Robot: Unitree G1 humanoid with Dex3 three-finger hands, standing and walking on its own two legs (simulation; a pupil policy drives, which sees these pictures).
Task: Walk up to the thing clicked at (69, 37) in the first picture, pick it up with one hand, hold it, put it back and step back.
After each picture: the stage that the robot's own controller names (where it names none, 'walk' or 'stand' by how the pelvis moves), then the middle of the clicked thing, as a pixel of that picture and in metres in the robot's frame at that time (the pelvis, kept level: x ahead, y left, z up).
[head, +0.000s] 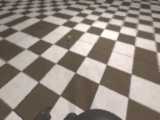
stand; (69, 38) +1.78 +0.58 -0.72
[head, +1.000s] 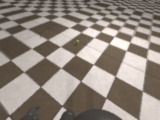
walk; (77, 42) +1.69 +0.27 -0.70
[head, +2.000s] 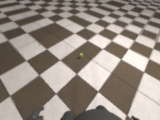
walk; (81, 56) +1.16 +0.15 -0.72
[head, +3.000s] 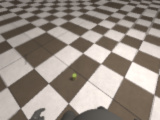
walk; (74, 76) +0.68 +0.22 -0.71
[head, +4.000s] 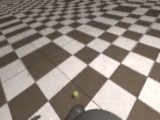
walk; (76, 94) +0.43 +0.24 -0.70
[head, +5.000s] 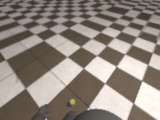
stand; (72, 102) +0.31 +0.18 -0.71
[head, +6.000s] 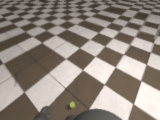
stand; (72, 105) +0.29 +0.18 -0.72
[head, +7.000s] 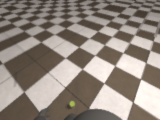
stand; (72, 104) +0.28 +0.19 -0.72
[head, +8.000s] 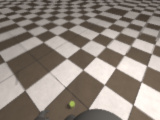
stand; (72, 104) +0.30 +0.19 -0.73
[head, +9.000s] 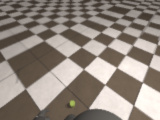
stand; (72, 104) +0.29 +0.18 -0.73
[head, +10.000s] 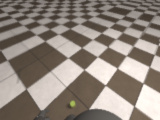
go down; (72, 104) +0.30 +0.18 -0.73
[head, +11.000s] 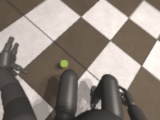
go down; (64, 64) +0.39 +0.21 -0.34
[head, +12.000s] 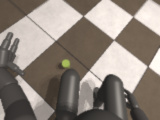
approach; (66, 64) +0.39 +0.21 -0.30
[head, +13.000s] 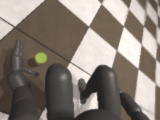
close in; (40, 59) +0.37 +0.24 -0.22
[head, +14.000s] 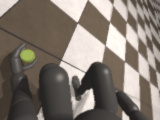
close; (28, 58) +0.38 +0.26 -0.21
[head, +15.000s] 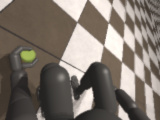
lift; (28, 58) +0.38 +0.26 -0.22
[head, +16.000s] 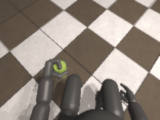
lift; (61, 69) +0.31 +0.21 -0.04
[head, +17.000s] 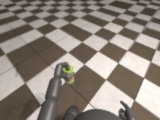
hold; (68, 74) +0.32 +0.15 +0.02
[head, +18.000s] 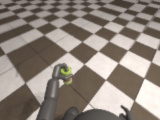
hold; (66, 75) +0.32 +0.17 +0.00
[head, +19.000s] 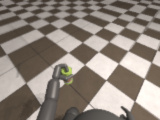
hold; (67, 75) +0.31 +0.17 +0.01
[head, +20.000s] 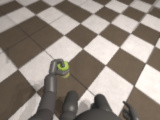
crouch; (63, 69) +0.35 +0.18 -0.05
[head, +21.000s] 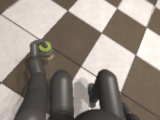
lower; (47, 51) +0.45 +0.25 -0.11
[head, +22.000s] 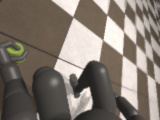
lower; (17, 53) +0.42 +0.29 -0.22
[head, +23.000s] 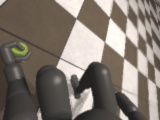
lower; (21, 53) +0.40 +0.29 -0.22
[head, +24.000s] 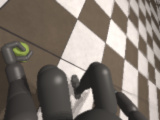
lower; (22, 53) +0.40 +0.29 -0.22
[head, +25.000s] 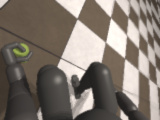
lower; (22, 53) +0.40 +0.29 -0.22
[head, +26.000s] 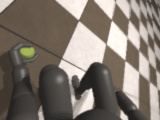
open; (27, 55) +0.39 +0.27 -0.22
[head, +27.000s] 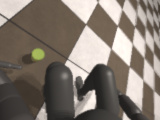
stand; (37, 55) +0.38 +0.25 -0.23
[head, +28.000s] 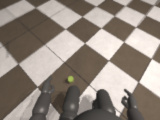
walk; (71, 79) +0.38 +0.19 -0.53
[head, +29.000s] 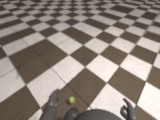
stand; (72, 100) +0.33 +0.18 -0.67
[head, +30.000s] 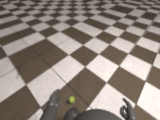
stand; (72, 100) +0.34 +0.18 -0.67
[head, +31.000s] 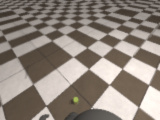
stand; (76, 100) +0.36 +0.17 -0.72
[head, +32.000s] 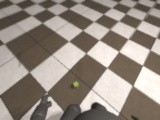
walk; (76, 85) +0.41 +0.12 -0.70
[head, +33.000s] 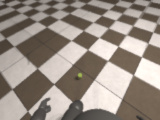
walk; (80, 76) +0.59 +0.16 -0.70
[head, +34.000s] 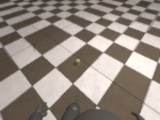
stand; (78, 62) +0.93 +0.24 -0.69
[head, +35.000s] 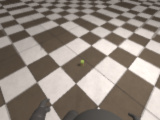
stand; (82, 63) +0.98 +0.15 -0.72
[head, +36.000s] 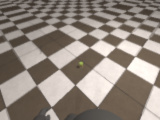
stand; (81, 64) +0.99 +0.18 -0.73
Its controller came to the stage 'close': yes
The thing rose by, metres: 0.72
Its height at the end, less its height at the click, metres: +0.00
